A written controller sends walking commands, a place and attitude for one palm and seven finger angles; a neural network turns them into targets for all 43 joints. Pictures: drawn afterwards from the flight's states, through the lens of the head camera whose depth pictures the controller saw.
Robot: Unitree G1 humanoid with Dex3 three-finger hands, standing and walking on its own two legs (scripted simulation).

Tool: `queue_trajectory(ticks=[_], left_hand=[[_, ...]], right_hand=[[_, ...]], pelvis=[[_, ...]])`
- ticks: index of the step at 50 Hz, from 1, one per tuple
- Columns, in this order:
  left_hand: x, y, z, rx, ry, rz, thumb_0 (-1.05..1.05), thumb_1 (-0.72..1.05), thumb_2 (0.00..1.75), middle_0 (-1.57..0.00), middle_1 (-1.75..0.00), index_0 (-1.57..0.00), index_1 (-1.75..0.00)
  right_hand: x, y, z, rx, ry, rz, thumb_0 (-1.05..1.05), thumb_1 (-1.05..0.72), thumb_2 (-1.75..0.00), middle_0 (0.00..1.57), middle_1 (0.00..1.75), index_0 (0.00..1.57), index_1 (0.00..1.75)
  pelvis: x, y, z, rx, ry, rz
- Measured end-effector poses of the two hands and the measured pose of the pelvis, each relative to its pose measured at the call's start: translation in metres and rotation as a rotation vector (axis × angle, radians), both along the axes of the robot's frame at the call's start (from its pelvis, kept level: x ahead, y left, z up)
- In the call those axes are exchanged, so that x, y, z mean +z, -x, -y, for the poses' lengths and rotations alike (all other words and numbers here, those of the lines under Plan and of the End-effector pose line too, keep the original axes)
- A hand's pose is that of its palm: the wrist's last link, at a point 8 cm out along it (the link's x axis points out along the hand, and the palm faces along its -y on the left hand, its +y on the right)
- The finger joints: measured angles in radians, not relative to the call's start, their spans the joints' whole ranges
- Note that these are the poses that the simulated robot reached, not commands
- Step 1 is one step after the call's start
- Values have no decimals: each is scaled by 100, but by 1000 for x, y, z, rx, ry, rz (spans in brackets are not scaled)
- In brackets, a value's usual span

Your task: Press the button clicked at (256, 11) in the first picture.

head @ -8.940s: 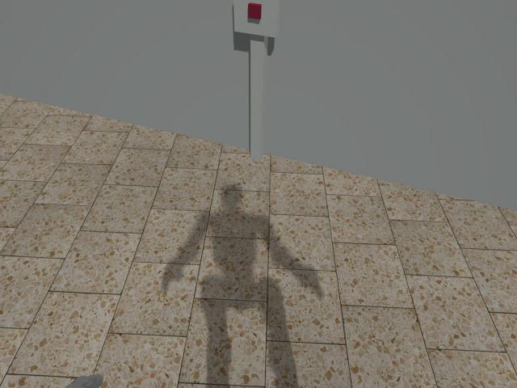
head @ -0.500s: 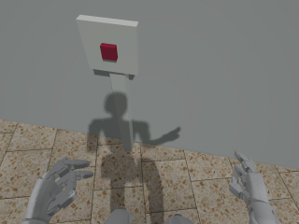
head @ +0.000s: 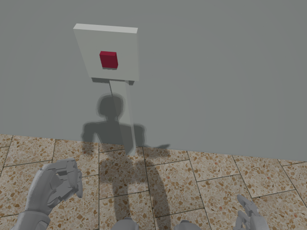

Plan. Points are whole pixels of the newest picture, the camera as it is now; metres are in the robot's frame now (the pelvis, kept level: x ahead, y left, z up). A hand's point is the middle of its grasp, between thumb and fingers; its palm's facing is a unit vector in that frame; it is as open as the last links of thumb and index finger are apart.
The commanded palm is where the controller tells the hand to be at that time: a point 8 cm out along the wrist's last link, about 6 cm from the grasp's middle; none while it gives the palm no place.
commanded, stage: raise the hand and make a fist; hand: left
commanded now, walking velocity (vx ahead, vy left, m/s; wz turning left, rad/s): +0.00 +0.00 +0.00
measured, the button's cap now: (109, 59) +0.59 +0.17 +0.10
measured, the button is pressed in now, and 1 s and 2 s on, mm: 0 0 0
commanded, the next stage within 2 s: aim a knuckle at the button in 1.00 s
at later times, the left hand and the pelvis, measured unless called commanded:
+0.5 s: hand (58, 168) +0.24 +0.22 +0.08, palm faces -0.04 -1.00 -0.05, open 3.1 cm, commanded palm +0.21 +0.27 +0.09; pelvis +0.02 +0.01 +0.02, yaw +1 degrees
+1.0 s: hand (63, 165) +0.24 +0.21 +0.09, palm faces -0.04 -1.00 -0.04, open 3.1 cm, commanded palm +0.22 +0.26 +0.10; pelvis +0.02 +0.00 +0.02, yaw +1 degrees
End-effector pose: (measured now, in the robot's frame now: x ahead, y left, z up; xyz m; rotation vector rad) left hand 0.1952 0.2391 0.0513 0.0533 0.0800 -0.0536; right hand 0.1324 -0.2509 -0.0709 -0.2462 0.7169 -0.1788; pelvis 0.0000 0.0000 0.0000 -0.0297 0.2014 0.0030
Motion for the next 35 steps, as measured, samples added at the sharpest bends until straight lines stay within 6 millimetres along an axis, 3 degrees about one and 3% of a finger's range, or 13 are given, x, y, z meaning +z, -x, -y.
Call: queue_trajectory(ticks=[9, 15, 23, 35], left_hand=[[15, -10, -13, 15, 4, 35, 2, 90, 90, -130, -149, -130, -149], [24, -15, -19, 11, -1, 25, 2, 90, 90, -130, -150, -130, -150], [32, -23, -31, 21, 0, 20, 2, 90, 90, -130, -150, -130, -150], [44, -36, -35, 7, 9, 25, 2, 90, 90, -130, -150, -130, -150]], right_hand=[[26, -52, -24, 67, -6, 122, 1, -90, -90, 20, 30, 20, 30], [33, -70, -46, 117, -47, 154, 1, -90, -90, 21, 30, 20, 30], [30, -66, -53, 136, -62, 109, 1, -90, -90, 21, 30, 20, 30], [29, -45, -29, 85, -31, 60, 1, -90, -90, 21, 30, 20, 30]], pelvis=[[6, -11, -9, 10, 13, 14], [11, -16, -13, 15, 17, 27], [16, -20, -13, 19, 20, 38], [22, -22, -9, 14, 13, 52]])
